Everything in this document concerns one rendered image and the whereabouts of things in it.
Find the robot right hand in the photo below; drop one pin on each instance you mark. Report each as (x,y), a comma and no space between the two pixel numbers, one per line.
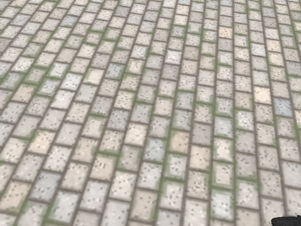
(286,221)

